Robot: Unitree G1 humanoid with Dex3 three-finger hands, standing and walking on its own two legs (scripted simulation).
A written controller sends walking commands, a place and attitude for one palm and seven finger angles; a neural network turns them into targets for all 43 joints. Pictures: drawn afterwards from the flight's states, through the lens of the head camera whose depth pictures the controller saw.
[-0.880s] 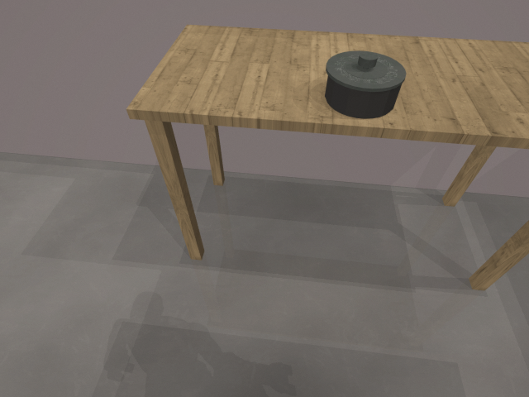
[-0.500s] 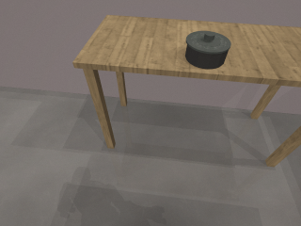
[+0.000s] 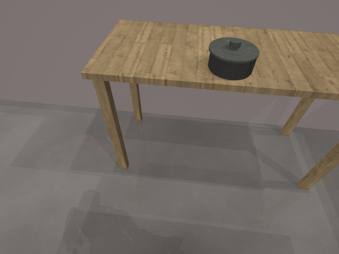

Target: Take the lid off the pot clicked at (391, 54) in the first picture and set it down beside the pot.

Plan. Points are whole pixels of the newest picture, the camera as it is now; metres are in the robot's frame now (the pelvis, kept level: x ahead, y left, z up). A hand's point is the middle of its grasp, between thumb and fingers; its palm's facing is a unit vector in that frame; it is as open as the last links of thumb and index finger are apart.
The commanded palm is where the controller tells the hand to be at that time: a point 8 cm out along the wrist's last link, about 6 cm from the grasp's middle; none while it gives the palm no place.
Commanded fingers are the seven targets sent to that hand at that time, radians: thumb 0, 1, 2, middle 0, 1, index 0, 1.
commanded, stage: take the last steps up to it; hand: left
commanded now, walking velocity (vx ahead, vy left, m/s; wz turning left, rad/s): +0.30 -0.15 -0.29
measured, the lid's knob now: (235, 43) +0.83 -0.20 +0.11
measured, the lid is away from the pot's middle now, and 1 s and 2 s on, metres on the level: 0.00 0.00 0.00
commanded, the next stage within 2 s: come to a stop and stand still in 0.86 s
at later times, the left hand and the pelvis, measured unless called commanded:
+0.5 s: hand out of the picture +0.12 +0.07 -0.17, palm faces -0.04 -0.98 -0.19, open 7.4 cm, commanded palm none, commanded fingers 0.00 0.90 0.90 -0.20 -0.30 -0.20 -0.30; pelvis +0.12 -0.11 +0.00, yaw -6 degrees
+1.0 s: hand (169, 181) +0.38 +0.02 -0.18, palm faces -0.11 -0.98 -0.16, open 7.4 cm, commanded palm none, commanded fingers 0.00 0.90 0.90 -0.20 -0.30 -0.20 -0.30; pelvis +0.31 -0.15 +0.00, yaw -10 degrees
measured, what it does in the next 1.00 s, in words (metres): walks ahead: right foot, then left foot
